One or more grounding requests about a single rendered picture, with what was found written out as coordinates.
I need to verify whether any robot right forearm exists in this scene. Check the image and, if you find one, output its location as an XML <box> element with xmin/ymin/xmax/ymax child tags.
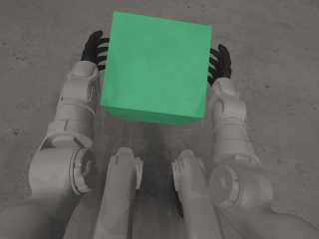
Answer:
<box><xmin>206</xmin><ymin>78</ymin><xmax>267</xmax><ymax>177</ymax></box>

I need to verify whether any robot left upper arm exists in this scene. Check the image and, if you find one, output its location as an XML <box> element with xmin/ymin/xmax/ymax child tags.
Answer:
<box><xmin>0</xmin><ymin>145</ymin><xmax>99</xmax><ymax>239</ymax></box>

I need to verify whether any right robot thigh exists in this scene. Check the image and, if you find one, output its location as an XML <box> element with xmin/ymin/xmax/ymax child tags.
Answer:
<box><xmin>171</xmin><ymin>155</ymin><xmax>225</xmax><ymax>239</ymax></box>

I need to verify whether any left robot hand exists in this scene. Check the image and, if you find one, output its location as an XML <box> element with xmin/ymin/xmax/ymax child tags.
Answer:
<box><xmin>81</xmin><ymin>30</ymin><xmax>110</xmax><ymax>71</ymax></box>

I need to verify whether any robot right upper arm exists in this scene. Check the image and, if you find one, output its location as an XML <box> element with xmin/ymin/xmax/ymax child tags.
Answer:
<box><xmin>206</xmin><ymin>163</ymin><xmax>319</xmax><ymax>239</ymax></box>

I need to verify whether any right robot hand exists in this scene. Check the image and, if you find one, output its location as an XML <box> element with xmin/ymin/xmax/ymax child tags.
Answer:
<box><xmin>207</xmin><ymin>44</ymin><xmax>232</xmax><ymax>87</ymax></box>

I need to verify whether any robot right foot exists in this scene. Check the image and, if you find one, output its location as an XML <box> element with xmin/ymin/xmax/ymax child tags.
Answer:
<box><xmin>172</xmin><ymin>175</ymin><xmax>184</xmax><ymax>218</ymax></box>

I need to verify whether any robot left forearm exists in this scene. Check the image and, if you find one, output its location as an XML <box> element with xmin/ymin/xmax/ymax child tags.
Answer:
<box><xmin>28</xmin><ymin>61</ymin><xmax>101</xmax><ymax>188</ymax></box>

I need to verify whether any carton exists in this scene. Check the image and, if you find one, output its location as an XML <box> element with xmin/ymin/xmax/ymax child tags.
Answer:
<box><xmin>100</xmin><ymin>11</ymin><xmax>212</xmax><ymax>126</ymax></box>

